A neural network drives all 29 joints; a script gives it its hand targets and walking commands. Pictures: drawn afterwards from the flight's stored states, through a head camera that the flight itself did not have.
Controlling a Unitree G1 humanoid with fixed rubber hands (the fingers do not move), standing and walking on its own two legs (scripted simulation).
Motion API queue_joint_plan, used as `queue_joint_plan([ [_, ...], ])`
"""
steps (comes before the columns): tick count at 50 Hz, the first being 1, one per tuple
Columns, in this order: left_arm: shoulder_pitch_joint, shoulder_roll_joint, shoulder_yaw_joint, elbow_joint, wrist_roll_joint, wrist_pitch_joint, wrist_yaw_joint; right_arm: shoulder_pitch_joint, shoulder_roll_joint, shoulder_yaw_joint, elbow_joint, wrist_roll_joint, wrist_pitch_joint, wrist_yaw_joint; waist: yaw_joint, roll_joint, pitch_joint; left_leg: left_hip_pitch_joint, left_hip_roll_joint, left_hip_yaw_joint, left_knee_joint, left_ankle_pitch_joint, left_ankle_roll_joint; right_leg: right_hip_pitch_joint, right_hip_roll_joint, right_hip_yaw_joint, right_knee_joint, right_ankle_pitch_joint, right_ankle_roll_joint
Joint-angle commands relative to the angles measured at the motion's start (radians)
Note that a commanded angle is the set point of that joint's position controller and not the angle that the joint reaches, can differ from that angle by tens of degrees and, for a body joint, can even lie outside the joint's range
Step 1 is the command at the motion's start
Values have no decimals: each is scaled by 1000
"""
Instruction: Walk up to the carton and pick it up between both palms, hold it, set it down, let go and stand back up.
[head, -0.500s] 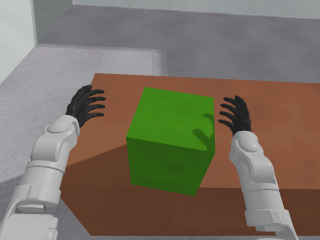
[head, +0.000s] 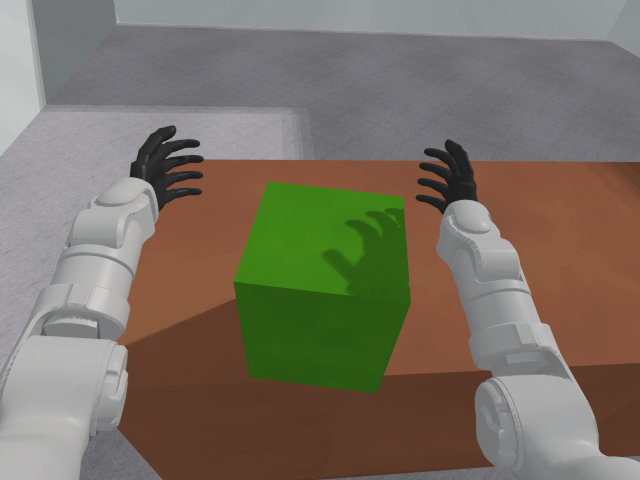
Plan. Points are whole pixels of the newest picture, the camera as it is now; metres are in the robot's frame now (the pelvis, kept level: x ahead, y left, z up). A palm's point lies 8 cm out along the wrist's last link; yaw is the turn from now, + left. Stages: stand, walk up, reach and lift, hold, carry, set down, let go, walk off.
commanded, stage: reach and lift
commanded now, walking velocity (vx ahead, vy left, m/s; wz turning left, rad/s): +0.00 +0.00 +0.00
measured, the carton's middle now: (323, 289) +0.40 -0.04 -0.01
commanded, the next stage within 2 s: none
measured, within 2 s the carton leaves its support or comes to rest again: neither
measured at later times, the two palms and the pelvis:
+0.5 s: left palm (182, 230) +0.44 +0.17 +0.09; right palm (433, 252) +0.39 -0.19 +0.08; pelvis +0.00 +0.00 +0.00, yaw +0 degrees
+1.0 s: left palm (188, 258) +0.43 +0.17 +0.04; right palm (424, 267) +0.38 -0.18 +0.05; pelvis -0.01 +0.00 -0.01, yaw +0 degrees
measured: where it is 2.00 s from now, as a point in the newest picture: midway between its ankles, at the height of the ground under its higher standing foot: outside the picture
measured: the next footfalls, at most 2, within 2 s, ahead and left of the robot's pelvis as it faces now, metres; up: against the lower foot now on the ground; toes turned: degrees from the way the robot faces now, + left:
none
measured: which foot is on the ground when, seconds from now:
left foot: down 0.00-1.00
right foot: down 0.00-1.00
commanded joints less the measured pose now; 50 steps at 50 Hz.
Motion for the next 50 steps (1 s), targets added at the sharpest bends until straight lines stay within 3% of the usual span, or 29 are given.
queue_joint_plan([
  [1,-541,122,-34,1,26,-128,7,-512,-76,-7,66,45,-83,-8,-108,53,-389,-80,4,-80,-68,304,-23,168,3,-82,22,432,-19],
  [5,-502,77,-53,72,44,-194,-2,-462,-63,-7,150,30,-153,-6,-123,91,-411,-22,3,-88,-30,426,-55,119,11,-94,19,465,-24],
  [7,-501,75,-49,109,52,-233,-2,-463,-56,-2,162,18,-193,-6,-112,88,-405,-40,-3,-84,-30,397,-51,106,8,-93,16,438,-26],
  [11,-461,46,-51,145,50,-330,3,-419,-22,-2,161,-10,-291,-4,-97,87,-487,-47,-11,-75,12,459,-62,77,10,-98,37,472,-26],
  [16,-453,9,-17,259,91,-411,15,-366,-8,9,359,-21,-352,7,-88,82,-450,-68,-6,-71,12,411,-57,-1,16,-112,31,361,-36],
  [18,-458,-3,-19,249,93,-445,22,-362,-9,4,378,-21,-386,10,-87,81,-445,-74,-3,-66,24,406,-59,-35,18,-118,36,336,-36],
  [22,-453,-8,-4,287,94,-521,34,-379,1,19,362,-4,-475,18,-50,76,-526,-121,-5,-51,66,419,-62,-66,15,-119,63,349,-28],
  [26,-449,-13,17,374,104,-583,45,-393,24,7,365,-45,-553,15,-45,37,-668,-211,-11,-41,106,381,-55,-70,11,-116,109,390,-20],
  [29,-482,-14,27,363,118,-629,55,-394,6,-7,417,-57,-601,16,-54,58,-745,-222,-12,-43,130,416,-68,-80,12,-118,137,426,-16],
  [32,-495,-23,26,317,121,-671,64,-365,8,10,461,-32,-631,28,-54,94,-792,-186,-12,-43,147,472,-78,-98,13,-122,145,443,-15],
  [34,-477,-40,25,376,127,-678,62,-352,-1,6,523,-34,-641,32,-59,96,-752,-202,-9,-47,150,448,-80,-132,14,-123,145,409,-16],
  [40,-472,-52,5,440,107,-687,53,-406,-10,23,473,-10,-677,27,-45,68,-725,-263,-11,-47,152,410,-75,-135,7,-118,152,395,-12],
  [44,-492,-73,-26,413,94,-697,62,-405,-11,-2,491,-25,-683,26,-72,93,-727,-246,-4,-58,160,407,-85,-184,9,-128,152,347,-23],
  [47,-530,-102,-32,394,89,-709,67,-417,17,-3,508,-28,-675,31,-74,102,-727,-221,3,-64,159,408,-87,-220,8,-135,143,310,-28],
  [50,-543,-136,-39,430,89,-714,68,-444,62,-15,503,-50,-661,36,-77,96,-685,-248,6,-65,147,330,-78,-257,5,-137,141,229,-30],
])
